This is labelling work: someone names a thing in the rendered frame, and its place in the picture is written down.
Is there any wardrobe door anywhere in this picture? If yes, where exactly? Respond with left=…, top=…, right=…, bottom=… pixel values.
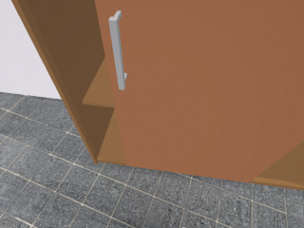
left=257, top=141, right=304, bottom=183
left=94, top=0, right=304, bottom=183

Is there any handle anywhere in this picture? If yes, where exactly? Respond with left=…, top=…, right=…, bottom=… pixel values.
left=108, top=10, right=127, bottom=90

